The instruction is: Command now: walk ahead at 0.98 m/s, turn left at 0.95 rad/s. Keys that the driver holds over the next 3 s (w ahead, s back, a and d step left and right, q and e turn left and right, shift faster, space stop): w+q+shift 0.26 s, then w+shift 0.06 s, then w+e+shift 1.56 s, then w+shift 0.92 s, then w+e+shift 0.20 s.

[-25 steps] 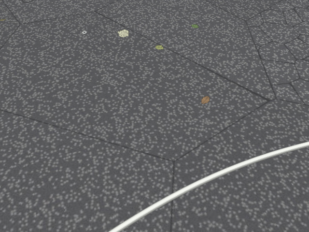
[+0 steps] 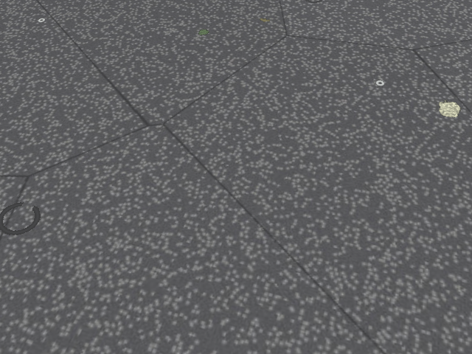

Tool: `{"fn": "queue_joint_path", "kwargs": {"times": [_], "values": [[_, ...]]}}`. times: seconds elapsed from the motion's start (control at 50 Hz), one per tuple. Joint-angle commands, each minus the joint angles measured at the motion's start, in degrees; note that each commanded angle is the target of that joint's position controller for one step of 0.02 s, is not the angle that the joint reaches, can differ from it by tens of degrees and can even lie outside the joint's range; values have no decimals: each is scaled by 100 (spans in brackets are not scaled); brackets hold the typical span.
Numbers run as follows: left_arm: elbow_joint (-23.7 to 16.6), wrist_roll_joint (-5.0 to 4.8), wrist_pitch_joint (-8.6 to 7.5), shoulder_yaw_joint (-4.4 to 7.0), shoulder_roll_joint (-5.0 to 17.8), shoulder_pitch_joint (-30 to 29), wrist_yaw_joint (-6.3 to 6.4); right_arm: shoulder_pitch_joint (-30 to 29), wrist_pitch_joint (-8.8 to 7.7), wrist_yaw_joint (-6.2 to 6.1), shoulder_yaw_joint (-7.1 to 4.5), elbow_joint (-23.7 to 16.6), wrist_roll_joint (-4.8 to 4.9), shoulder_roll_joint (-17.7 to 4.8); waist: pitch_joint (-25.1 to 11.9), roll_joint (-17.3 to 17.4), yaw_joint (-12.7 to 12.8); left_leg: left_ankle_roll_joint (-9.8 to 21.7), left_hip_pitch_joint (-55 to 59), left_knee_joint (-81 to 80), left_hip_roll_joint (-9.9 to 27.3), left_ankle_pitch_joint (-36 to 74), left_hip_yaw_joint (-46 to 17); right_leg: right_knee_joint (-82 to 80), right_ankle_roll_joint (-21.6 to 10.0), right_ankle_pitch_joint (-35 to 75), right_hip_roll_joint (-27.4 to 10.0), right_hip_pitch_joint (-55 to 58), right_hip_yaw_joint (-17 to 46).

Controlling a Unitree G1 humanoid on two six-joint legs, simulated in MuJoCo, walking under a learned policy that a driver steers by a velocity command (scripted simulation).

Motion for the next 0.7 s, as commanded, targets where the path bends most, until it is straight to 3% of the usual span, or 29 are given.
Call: {"fn": "queue_joint_path", "kwargs": {"times": [0.02, 0.06, 0.1, 0.14, 0.2, 0.24, 0.26, 0.28, 0.3, 0.32, 0.34, 0.36, 0.38, 0.4, 0.44, 0.48, 0.5, 0.54, 0.56, 0.6, 0.64, 0.66, 0.68, 0.7], "values": [[-617, 168, 59, 164, 915, 50, 13, 350, -248, -132, -236, -294, 54, -841, -191, -347, 36, 1051, 1132, -2476, 1619, 30, -3068, -488, 121, -353, -270, -1788, 182], [-794, 183, 204, 129, 822, -384, -7, 392, -378, -92, -196, -249, 115, -761, 142, -308, 57, 1035, 332, -2757, 1336, 149, -2715, -1337, 276, -316, -334, -1643, -14], [-1138, 98, 203, 58, 698, -1249, -65, 472, -444, -82, -207, -210, 95, -784, 457, -174, -131, 880, -142, -2990, 1063, 555, -2526, -2396, 355, 697, -224, -1482, -239], [-1244, 2, 170, -8, 580, -1675, -129, 629, -463, -56, -254, -147, 111, -842, 368, -12, -344, 633, -32, -2892, 907, 1458, -2401, -3451, 287, 1815, 3, -1047, -290], [-1306, -101, 117, 4, 690, -1929, -131, 901, -483, -71, -315, 4, 192, -986, 18, 163, -564, 380, 791, -2624, 1130, 2991, -2579, -4328, 90, 2455, 318, -473, -269], [-1200, -110, 103, 82, 908, -1564, -65, 813, -469, -128, -354, 21, 185, -1134, -329, 170, -360, 121, 1308, -1966, 1140, 4139, -2653, -4809, -10, 2060, 574, 321, -181], [-1022, -134, 95, 201, 1183, -933, 6, 758, -466, -132, -384, 29, 141, -1303, -812, 151, -47, -30, 1500, -1143, 1126, 4918, -2660, -4727, -62, 1489, 747, 1090, -167], [-755, -166, 88, 328, 1405, 191, 102, 497, -482, -104, -399, 29, 78, -1451, -1347, 135, 651, -127, 1299, 127, 1076, 5119, -2519, -4703, -127, 1133, 695, 2201, -310], [-457, -92, 71, 476, 1676, 1433, 243, 321, -566, -94, -299, 13, 12, -1072, -1863, -32, 1215, -209, 547, 1765, 845, 4311, -2197, -4534, -254, 239, 154, 3513, 61], [-344, 154, 27, 568, 2039, 1851, 298, 571, -619, -103, -31, -198, 116, -12, -2310, -1707, 949, -303, -1038, 3805, 143, -564, -1656, -5236, -633, -1968, -1451, 4586, 2484], [-358, 101, 31, 596, 2043, 1151, 178, 1077, -626, -70, 76, -313, 187, -105, -2516, -2572, 320, -298, -1742, 4335, 136, -937, -1450, -6511, -1047, -2464, -1859, 4266, 5140], [-458, 24, 49, 519, 1412, 405, 96, 756, -534, -86, 49, -108, 36, -421, -1561, -1365, 198, -278, -1917, 4310, 636, -310, -1321, -6551, -1157, -2767, -1567, 3420, 4447], [-360, -44, 56, 467, 1094, 260, 41, 325, -491, -13, 52, -142, -69, -494, -1002, -526, 186, -344, -1832, 4087, 805, -11, -1189, -6459, -1228, -1987, -1298, 2676, 3574], [-207, -29, 45, 434, 972, 311, 12, -70, -472, 48, 71, -258, -134, -446, -697, -228, 150, -376, -1759, 3797, 902, -65, -1170, -6453, -1180, -1266, -1015, 2171, 2956], [214, -84, -31, 343, 786, 641, -17, -323, -422, 137, 179, -492, -244, -166, -324, -520, -101, -479, -1787, 3292, 1088, -342, -1156, -6546, -1246, -439, -701, 1603, 2376], [402, -211, -94, 343, 807, 818, -35, -694, -402, 160, 273, -740, -326, -98, -84, -585, -226, -668, -2091, 2674, 1354, -465, -896, -6790, -1388, 95, -615, 1411, 2213], [410, -215, -110, 364, 867, 818, -18, -1006, -422, 186, 324, -909, -337, -117, 27, -516, -222, -779, -2120, 2237, 1449, -194, -780, -6990, -1449, 286, -577, 1198, 2102], [334, -189, -114, 455, 1067, 509, -1, -1499, -485, 289, 452, -1135, -217, -68, 158, -472, -298, -945, -1120, 755, 1450, 624, -588, -7345, -1326, 543, -270, 273, 1497], [310, -209, -118, 513, 1230, 406, -30, -1557, -497, 334, 486, -1127, -138, -31, 129, -507, -317, -977, -243, 237, 1281, 924, -375, -7531, -1252, 827, -151, -240, 1254], [346, -292, -138, 580, 1455, 529, -112, -1475, -479, 300, 419, -1034, -56, -205, 30, -507, -332, -955, 689, 17, 1112, 1344, -228, -7644, -1220, 1546, -360, -327, 1302], [443, -321, -128, 573, 1474, 735, -140, -1173, -479, 156, 294, -894, -80, -428, -267, -334, -463, -882, 1156, -373, 1004, 1162, -246, -6780, -1050, 2901, -346, 337, 1120], [504, -315, -108, 584, 1521, 827, -139, -504, -501, 62, 200, -659, -134, -552, -721, -141, -768, -817, 1916, -552, 841, 849, -182, -5598, -939, 3727, -99, 494, 877], [500, -330, -110, 592, 1526, 791, -140, 359, -527, -51, 91, -451, -201, -713, -1242, -87, -1204, -756, 3104, -482, 1096, 550, -320, -4154, -836, 3523, 189, -89, 775], [360, -310, -138, 468, 1003, 729, -116, 1431, -560, -186, -72, -368, -325, -1160, -1974, 644, -1558, -632, 4160, -848, 2521, -1591, -1873, -2117, -753, 1467, 571, -943, 482]]}}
